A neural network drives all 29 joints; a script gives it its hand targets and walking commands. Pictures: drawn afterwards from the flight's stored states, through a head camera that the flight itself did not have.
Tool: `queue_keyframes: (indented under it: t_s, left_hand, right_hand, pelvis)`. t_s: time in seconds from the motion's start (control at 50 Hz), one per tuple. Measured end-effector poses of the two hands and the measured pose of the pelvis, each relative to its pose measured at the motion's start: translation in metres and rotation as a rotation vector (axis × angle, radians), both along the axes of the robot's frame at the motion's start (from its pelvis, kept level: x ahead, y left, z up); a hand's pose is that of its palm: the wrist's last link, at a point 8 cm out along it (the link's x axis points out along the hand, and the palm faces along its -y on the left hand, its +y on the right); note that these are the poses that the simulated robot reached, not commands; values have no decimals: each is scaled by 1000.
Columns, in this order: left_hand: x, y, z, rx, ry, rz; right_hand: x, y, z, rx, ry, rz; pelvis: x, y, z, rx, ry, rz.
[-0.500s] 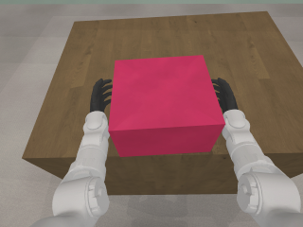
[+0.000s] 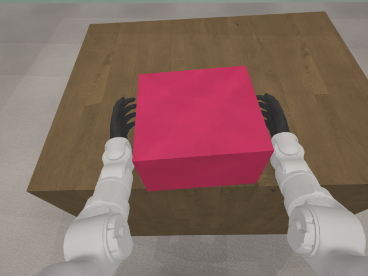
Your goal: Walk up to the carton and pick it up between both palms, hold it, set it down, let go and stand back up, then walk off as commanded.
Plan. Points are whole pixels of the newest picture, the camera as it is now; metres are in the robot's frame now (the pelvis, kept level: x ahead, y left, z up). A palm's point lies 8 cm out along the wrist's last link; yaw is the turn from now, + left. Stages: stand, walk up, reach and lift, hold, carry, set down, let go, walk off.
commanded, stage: set down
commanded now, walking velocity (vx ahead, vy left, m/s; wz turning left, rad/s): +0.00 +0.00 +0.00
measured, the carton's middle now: (196, 128) +0.44 +0.01 +0.01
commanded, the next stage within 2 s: none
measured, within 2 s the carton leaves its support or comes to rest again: neither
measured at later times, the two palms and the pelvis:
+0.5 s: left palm (119, 134) +0.41 +0.19 +0.04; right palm (276, 130) +0.42 -0.17 +0.03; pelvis +0.00 +0.00 +0.00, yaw +0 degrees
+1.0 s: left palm (120, 134) +0.41 +0.19 +0.04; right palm (276, 131) +0.42 -0.17 +0.03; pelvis -0.01 +0.00 +0.00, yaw +0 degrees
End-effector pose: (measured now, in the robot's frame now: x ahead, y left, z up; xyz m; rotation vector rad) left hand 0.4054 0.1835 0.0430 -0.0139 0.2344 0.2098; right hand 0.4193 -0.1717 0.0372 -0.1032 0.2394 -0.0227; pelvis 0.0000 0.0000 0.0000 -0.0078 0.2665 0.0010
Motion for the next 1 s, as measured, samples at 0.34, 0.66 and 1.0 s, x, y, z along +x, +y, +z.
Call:
queue_keyframes:
  t_s: [0.34,0.66,1.0]
  left_hand:
    - [0,1,-2,-10,-10,-1]
    - [0,2,-4,10,-16,-7]
    - [0,2,-5,11,-15,-4]
  right_hand:
    - [-1,1,-1,5,-3,-4]
    - [-3,1,-3,8,-13,-10]
    - [-3,1,-7,52,-3,-24]
  pelvis:
    - [-1,-1,0,2,-1,-1]
    - [-5,-1,0,4,-7,-1]
    - [-11,0,-2,5,7,-1]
